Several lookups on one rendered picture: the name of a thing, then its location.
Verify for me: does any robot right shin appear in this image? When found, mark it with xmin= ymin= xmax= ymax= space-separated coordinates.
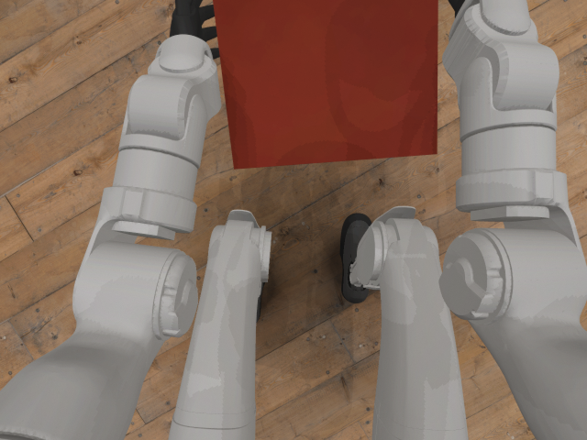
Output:
xmin=349 ymin=206 xmax=439 ymax=290

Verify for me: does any left robot hand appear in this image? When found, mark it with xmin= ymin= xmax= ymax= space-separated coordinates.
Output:
xmin=170 ymin=0 xmax=220 ymax=60

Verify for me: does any left robot upper arm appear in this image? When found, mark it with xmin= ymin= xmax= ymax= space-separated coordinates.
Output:
xmin=0 ymin=241 xmax=198 ymax=440

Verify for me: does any carton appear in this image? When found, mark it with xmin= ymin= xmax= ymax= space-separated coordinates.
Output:
xmin=213 ymin=0 xmax=438 ymax=170

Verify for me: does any robot right forearm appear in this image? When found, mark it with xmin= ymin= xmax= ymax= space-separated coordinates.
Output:
xmin=442 ymin=0 xmax=587 ymax=267

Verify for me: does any robot right foot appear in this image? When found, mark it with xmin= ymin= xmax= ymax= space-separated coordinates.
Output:
xmin=340 ymin=213 xmax=371 ymax=303

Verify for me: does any robot left forearm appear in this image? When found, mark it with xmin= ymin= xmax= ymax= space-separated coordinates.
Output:
xmin=72 ymin=34 xmax=221 ymax=320

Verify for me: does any right robot upper arm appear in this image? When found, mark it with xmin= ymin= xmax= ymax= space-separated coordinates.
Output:
xmin=438 ymin=228 xmax=587 ymax=440

